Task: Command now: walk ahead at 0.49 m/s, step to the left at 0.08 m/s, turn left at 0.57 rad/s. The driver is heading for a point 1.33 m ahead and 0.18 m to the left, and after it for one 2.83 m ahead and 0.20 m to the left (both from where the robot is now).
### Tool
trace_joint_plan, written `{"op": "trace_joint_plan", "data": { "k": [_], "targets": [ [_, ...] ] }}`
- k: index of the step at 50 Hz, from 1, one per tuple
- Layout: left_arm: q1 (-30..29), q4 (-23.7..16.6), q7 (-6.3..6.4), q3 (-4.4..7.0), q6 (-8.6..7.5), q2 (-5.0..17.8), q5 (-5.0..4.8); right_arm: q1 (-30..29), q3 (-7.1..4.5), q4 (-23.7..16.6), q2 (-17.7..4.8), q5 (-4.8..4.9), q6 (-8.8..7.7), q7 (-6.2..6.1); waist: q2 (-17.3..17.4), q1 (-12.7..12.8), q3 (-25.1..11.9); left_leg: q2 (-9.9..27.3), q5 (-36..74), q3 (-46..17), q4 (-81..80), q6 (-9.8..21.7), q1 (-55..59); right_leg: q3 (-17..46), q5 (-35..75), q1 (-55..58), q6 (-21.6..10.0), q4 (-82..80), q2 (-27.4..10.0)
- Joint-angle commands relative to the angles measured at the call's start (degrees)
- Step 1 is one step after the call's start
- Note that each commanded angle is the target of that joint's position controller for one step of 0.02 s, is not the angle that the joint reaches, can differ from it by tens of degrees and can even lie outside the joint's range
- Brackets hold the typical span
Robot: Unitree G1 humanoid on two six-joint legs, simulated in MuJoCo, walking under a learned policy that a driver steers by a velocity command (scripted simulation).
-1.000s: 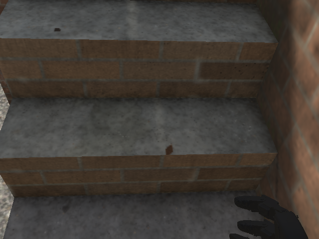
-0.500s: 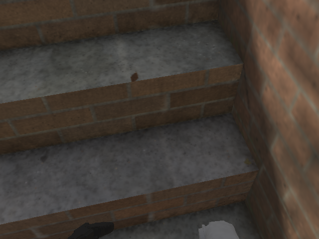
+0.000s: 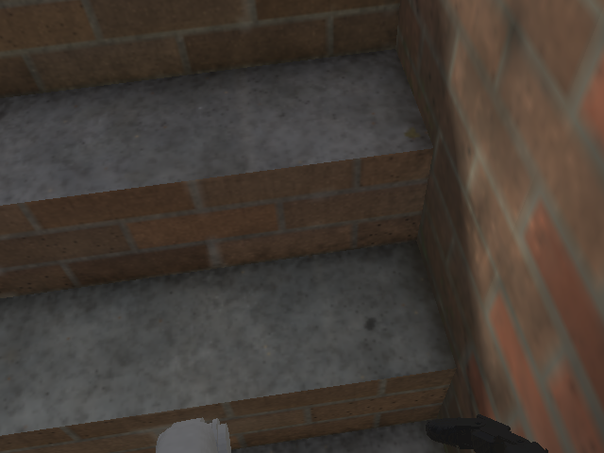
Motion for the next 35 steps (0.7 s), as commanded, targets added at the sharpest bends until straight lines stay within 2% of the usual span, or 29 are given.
{"op": "trace_joint_plan", "data": {
  "k": [1,2,3,5,6,7,8,9,10,11,12,13,15,16,18,19,21,22,23,24,25,26,28,29,31,32,33,34,35],
  "targets": [
    [-14.6,-9.3,1.00,7.07,-0.83,25.7,0.37,0.2,-6.67,-6.3,-14.2,-1.11,-1.11,-0.10,-5.9,-8.8,-20.4,-4.9,10.3,-0.4,-23.6,5.5,33.3,0.4,106.9,-0.4,-17.5,3.4,-6.7],
    [-11.5,-9.4,-0.37,8.87,-1.78,28.7,-2.25,4.3,-7.18,-6.6,-16.3,-3.07,-0.68,-0.83,-5.4,-7.7,-26.8,-4.6,6.3,-5.7,-29.3,8.7,42.5,3.5,109.8,-1.9,-17.1,12.2,-11.8],
    [-10.8,-10.7,-1.27,8.45,-2.85,27.6,-3.04,6.7,-8.21,-5.0,-17.1,-4.19,-0.58,-2.14,-2.8,-8.6,-27.7,-6.3,10.7,-9.7,-28.5,10.1,49.1,4.0,108.8,-9.2,-16.9,16.7,-12.3],
    [-18.6,-12.8,-3.93,7.05,-4.38,25.1,-1.36,15.0,-8.70,-1.2,-14.7,-3.66,2.18,-5.77,-5.3,-12.8,-24.9,-4.8,18.2,-13.6,-32.8,12.0,49.2,3.2,68.0,-16.6,-16.7,16.6,-12.4],
    [-16.7,-15.6,-4.95,4.53,-3.77,17.6,0.84,6.2,-9.23,-0.7,-16.3,-2.11,2.41,-5.94,5.1,-6.2,-15.3,-5.9,24.1,-11.7,-36.7,14.3,40.7,1.9,33.2,-19.2,-17.6,20.8,-5.3],
    [-17.6,-17.9,-5.97,2.56,-3.14,12.6,1.10,1.7,-8.47,-2.3,-14.4,-1.24,2.34,-5.93,4.1,-2.7,-7.6,-5.6,24.7,-13.8,-43.4,14.5,26.4,3.6,10.0,-15.1,-17.9,30.3,-0.3],
    [-9.1,-17.0,-6.25,2.61,-2.80,11.6,0.04,-7.7,-6.97,-5.4,-11.1,-1.68,1.32,-5.50,2.8,5.2,-5.9,-4.8,24.0,-15.3,-44.2,12.8,10.8,6.3,3.9,-7.9,-18.9,39.6,1.2],
    [9.8,-12.4,-4.96,2.10,-2.50,9.7,1.02,-19.5,-5.01,-8.9,-4.8,-1.90,0.42,-5.99,5.2,17.7,-2.7,-7.5,23.6,-9.6,-34.6,5.2,-12.8,7.6,8.5,7.5,-18.8,42.7,0.6],
    [16.8,-10.5,-4.05,1.12,-2.09,8.0,2.03,-22.9,-4.39,-8.8,-0.7,0.99,1.51,-6.58,-5.6,22.3,0.7,-8.2,15.3,-7.9,-11.4,-0.1,-19.4,11.5,24.6,3.7,-21.7,27.1,-8.3],
    [-8.7,-16.6,-5.01,-1.24,-2.26,7.6,2.88,-4.7,-5.44,-3.9,-0.1,3.98,3.54,-6.82,-22.6,3.8,4.5,-10.0,5.6,-8.7,16.9,-3.2,-13.5,13.5,24.3,-16.8,-21.1,7.4,-14.4],
    [-30.2,-22.6,-6.94,-4.20,-2.54,2.3,1.73,10.4,-7.37,-0.7,-5.1,1.92,3.18,-6.12,-19.8,-10.3,4.4,-13.4,3.6,-8.1,19.8,-4.8,-4.9,1.1,31.4,-26.7,-15.2,5.0,-8.7],
    [-32.0,-25.1,-7.59,-3.19,-3.14,6.9,1.69,15.0,-7.96,-0.3,-7.2,0.96,3.56,-6.73,-19.1,-12.9,1.6,-14.7,6.4,-5.7,24.1,-5.6,8.8,-1.2,37.8,-36.1,-16.5,0.6,-10.6],
    [-35.8,-23.9,-7.14,0.05,-3.78,17.7,1.74,31.5,-10.88,3.6,-13.9,-0.93,2.83,-6.66,-16.9,-22.8,-7.5,-9.6,17.9,-6.0,20.9,-4.5,24.4,-5.8,48.6,-29.6,-14.4,1.0,-10.4],
    [-37.5,-24.5,-6.77,0.66,-1.96,17.3,2.19,31.4,-11.80,4.5,-16.3,1.58,1.76,-4.62,-16.7,-22.9,-9.1,-5.1,21.4,-6.6,-4.4,-2.5,29.6,-11.1,38.0,-20.7,-11.0,-0.1,-5.7],
    [-26.5,-24.1,-4.98,1.94,1.49,16.1,1.92,15.6,-10.42,1.9,-15.2,3.98,0.21,-1.07,-12.2,-10.6,-6.6,-4.4,16.6,-1.7,-39.2,1.5,28.2,-9.6,32.6,-3.5,-14.4,0.3,-2.9],
    [-24.6,-24.4,-4.78,2.97,1.02,16.8,0.42,11.6,-9.73,0.2,-12.6,2.75,0.03,0.57,-12.5,-9.3,-5.9,0.2,8.9,-2.2,-50.1,3.3,24.6,-8.4,31.8,5.6,-15.8,3.9,-7.5],
    [-27.7,-23.3,-3.38,3.70,0.43,14.6,-1.52,25.3,-9.39,4.5,-9.0,2.02,0.69,0.58,-11.7,-13.4,-6.6,5.2,11.9,-7.1,-69.0,7.5,35.9,-7.7,28.3,3.8,-15.7,20.5,-8.0],
    [-35.7,-26.0,-4.83,0.88,-1.40,6.7,-3.05,32.5,-8.68,9.7,-7.0,2.06,1.24,-0.27,-3.9,-15.3,-4.0,8.8,21.5,-9.0,-69.3,8.9,40.1,-7.5,14.2,-7.1,-13.9,39.2,-6.5],
    [-30.7,-26.2,-4.74,0.02,0.33,1.8,-2.24,31.0,-9.84,9.6,-14.5,0.18,-0.10,-0.05,19.1,-4.7,-7.8,-5.2,20.7,-14.0,-56.7,7.6,37.1,-0.9,-7.9,-21.1,-9.2,71.9,4.0],
    [-27.0,-26.5,-5.78,0.88,0.24,4.5,-0.67,24.8,-10.18,5.9,-19.5,-0.77,-2.57,-0.59,24.8,-1.0,-12.1,-10.0,8.5,-15.3,-62.1,6.6,32.4,4.2,-7.2,-30.1,-8.2,95.1,10.1],
    [-27.4,-27.5,-6.45,0.93,-0.88,7.3,-0.64,19.4,-11.38,2.5,-23.9,-2.45,-3.91,-3.19,23.6,0.4,-13.1,-1.6,17.2,-11.6,-56.4,4.4,33.6,5.0,-1.6,-36.6,-6.4,103.9,7.9],
    [-27.0,-24.6,-7.06,0.11,-1.21,5.8,-0.85,13.0,-9.75,-0.6,-19.8,-2.33,-4.42,-5.35,12.8,1.2,-13.9,-2.5,10.9,-10.6,-57.3,2.8,27.0,5.6,9.6,-34.2,-7.5,105.3,10.4],
    [-15.9,-22.9,-5.92,-0.49,0.08,3.9,0.18,2.7,-8.14,-2.0,-19.4,-3.85,-6.45,-7.42,18.1,12.0,-11.3,-3.4,2.1,-11.7,-65.0,2.0,12.2,3.8,24.1,-23.9,-7.4,105.8,13.3],
    [-8.4,-19.4,-6.15,-0.65,0.81,4.7,0.64,-4.4,-7.85,-4.4,-19.0,-3.12,-7.18,-7.69,17.0,16.2,-11.5,-4.5,-1.2,-10.8,-66.9,0.2,3.8,0.2,29.8,-14.9,-7.5,106.5,16.5],
    [24.3,-7.5,-4.64,0.58,1.86,8.9,2.29,-28.0,-7.52,-12.2,-18.1,-3.03,-8.09,-9.10,20.0,31.5,-14.9,-8.8,-4.2,-0.9,-63.4,-8.2,-6.2,-9.7,30.0,2.7,-8.8,99.9,21.2],
    [38.7,-1.8,-3.61,0.99,1.76,11.3,2.80,-36.9,-6.83,-17.1,-13.7,-1.63,-9.17,-9.40,19.0,34.7,-12.6,-6.8,2.2,-2.0,-53.5,-11.5,-12.4,-2.3,21.4,6.5,-14.1,87.7,14.3],
    [36.3,-1.5,-4.09,-0.38,1.44,8.3,3.40,-32.2,-5.63,-16.9,-4.2,1.79,-8.94,-9.08,11.1,28.1,-5.6,-4.0,3.0,-8.5,-36.8,-8.9,-10.3,14.9,13.7,-5.0,-22.7,58.1,0.3],
    [9.5,-5.6,-6.14,-2.67,1.22,4.2,5.03,-15.7,-4.54,-12.5,2.5,5.00,-7.57,-10.30,-7.0,8.9,1.2,-5.4,1.6,-6.6,-20.4,-4.0,-8.3,21.3,11.8,-21.0,-25.1,37.1,-2.4],
    [-14.2,-12.2,-8.73,-5.88,1.58,-1.5,5.63,2.6,-6.39,-8.5,-0.8,6.78,-5.81,-11.72,-12.4,-4.6,3.3,-10.1,2.4,-5.0,-12.5,-4.0,-1.2,19.6,21.2,-29.4,-26.3,15.9,-1.8]
  ]
}}
Keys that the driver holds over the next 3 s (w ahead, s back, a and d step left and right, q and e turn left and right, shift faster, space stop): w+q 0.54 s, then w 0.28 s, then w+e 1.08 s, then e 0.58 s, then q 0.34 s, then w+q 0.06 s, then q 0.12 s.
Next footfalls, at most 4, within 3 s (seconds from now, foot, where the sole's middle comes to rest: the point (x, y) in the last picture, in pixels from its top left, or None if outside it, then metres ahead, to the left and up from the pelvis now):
0.44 left None -0.05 0.24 -0.73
0.80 right None -0.51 0.05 -1.17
0.96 left None -0.53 0.37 -1.20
1.26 right None -0.75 0.21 -1.42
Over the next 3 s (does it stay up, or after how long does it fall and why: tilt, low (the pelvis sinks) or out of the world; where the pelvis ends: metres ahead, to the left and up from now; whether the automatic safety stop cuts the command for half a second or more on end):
stays up -2.28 0.54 -1.46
